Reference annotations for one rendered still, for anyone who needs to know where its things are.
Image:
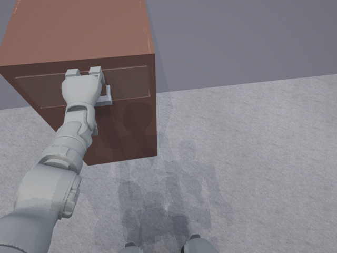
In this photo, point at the robot left hand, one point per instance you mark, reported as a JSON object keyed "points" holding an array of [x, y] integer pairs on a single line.
{"points": [[83, 88]]}

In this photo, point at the robot left upper arm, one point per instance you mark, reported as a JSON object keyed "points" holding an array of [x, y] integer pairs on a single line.
{"points": [[47, 195]]}

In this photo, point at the robot left forearm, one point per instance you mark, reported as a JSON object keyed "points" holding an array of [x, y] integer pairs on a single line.
{"points": [[70, 144]]}

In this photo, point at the cabinet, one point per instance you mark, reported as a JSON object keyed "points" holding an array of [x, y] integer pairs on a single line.
{"points": [[53, 36]]}

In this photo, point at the handle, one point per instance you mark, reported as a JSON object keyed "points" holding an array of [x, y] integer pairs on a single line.
{"points": [[105, 100]]}

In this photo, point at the robot right shin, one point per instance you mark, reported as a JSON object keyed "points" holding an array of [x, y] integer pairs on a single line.
{"points": [[194, 236]]}

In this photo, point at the drawer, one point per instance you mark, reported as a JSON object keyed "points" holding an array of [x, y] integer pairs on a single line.
{"points": [[125, 82]]}

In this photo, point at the robot right thigh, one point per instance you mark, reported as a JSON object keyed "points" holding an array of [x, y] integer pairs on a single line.
{"points": [[199, 245]]}

